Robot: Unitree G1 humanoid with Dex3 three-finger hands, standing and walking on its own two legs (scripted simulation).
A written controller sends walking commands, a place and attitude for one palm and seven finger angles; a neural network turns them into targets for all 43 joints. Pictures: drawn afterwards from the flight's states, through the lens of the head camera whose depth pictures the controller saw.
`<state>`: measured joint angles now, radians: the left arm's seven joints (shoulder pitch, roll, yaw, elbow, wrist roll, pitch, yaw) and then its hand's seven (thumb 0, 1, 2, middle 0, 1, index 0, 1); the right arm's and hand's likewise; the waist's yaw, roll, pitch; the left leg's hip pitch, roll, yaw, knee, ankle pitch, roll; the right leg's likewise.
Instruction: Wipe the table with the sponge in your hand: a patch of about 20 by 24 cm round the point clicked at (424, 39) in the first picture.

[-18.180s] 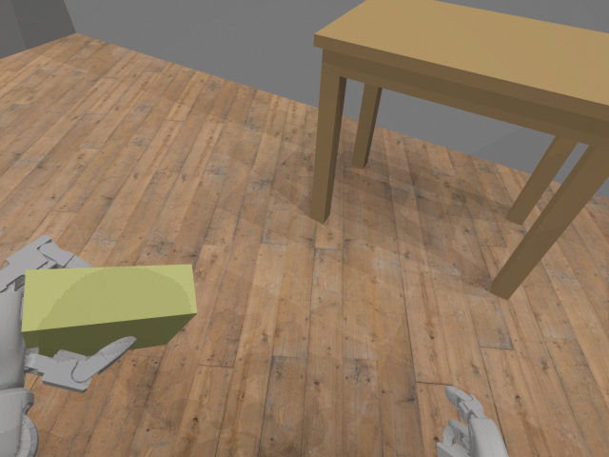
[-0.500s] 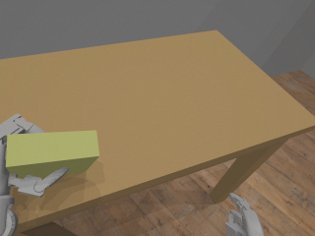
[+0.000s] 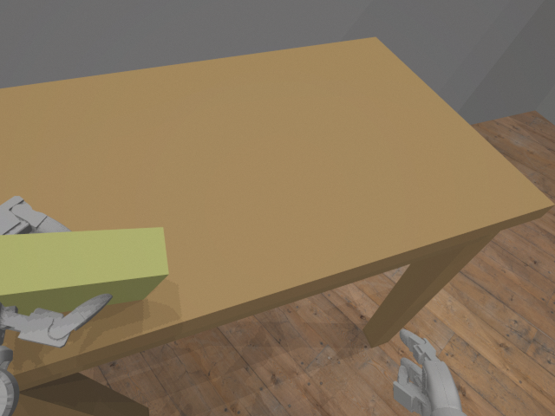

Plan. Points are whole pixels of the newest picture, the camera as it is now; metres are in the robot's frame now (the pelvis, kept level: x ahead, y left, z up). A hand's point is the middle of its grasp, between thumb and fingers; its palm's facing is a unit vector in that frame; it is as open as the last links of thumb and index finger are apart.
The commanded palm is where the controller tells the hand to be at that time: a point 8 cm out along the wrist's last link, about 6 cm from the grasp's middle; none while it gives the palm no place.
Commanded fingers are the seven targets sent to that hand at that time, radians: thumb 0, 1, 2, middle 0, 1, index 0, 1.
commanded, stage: shuffle to correct the standing spot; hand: left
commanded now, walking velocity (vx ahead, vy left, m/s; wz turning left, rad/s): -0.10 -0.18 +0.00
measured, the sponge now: (111, 272) +0.23 +0.21 +0.14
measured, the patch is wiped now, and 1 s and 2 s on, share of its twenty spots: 0.00 0.00 0.00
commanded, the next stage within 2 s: come to a stop and stand still in 0.68 s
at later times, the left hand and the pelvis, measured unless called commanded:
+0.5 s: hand (86, 311) +0.18 +0.20 +0.17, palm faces +0.33 -0.82 -0.46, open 9.4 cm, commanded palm +0.12 +0.24 +0.17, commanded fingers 0.00 0.10 1.30 -1.20 -1.60 -1.20 -1.60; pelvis -0.04 -0.04 -0.01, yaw +1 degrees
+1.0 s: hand (98, 387) +0.12 +0.17 +0.16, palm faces +0.37 -0.82 -0.43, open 9.4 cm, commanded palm +0.08 +0.21 +0.17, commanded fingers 0.00 0.10 1.30 -1.20 -1.60 -1.20 -1.60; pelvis -0.08 -0.08 -0.01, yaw +1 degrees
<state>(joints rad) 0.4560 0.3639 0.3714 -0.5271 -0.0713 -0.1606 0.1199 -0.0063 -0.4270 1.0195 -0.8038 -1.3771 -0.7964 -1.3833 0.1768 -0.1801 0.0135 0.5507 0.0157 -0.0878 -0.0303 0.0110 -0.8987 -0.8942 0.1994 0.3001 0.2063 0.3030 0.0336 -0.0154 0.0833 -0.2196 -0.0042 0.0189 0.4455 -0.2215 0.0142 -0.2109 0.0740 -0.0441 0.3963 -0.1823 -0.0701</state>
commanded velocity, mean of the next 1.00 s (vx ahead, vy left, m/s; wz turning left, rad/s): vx -0.15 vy -0.11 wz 0.00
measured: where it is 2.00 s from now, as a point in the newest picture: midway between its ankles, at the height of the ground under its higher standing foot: outside the picture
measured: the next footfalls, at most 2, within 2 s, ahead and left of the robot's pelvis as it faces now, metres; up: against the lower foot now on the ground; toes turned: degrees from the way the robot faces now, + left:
right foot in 0.70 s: +0.00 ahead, -0.17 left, +0.00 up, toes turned -4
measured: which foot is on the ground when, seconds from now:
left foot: down 0.00-1.00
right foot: down 0.00-0.54, up 0.56-0.68, down 0.70-1.00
